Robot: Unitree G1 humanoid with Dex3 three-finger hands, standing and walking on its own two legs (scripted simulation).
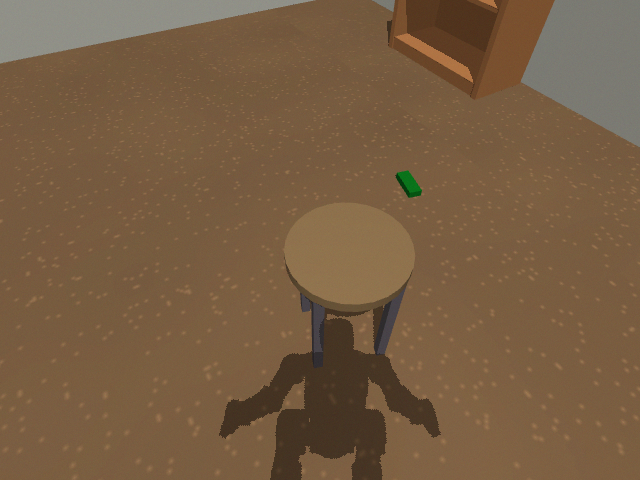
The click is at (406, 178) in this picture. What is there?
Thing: flat box
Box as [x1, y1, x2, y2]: [396, 171, 421, 197]
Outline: 396,174 396,178 408,197 420,195 421,190 408,171 398,172
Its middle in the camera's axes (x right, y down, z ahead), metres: +0.43 -0.28 +1.86
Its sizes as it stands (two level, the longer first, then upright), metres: 0.151 0.062 0.032
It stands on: the floor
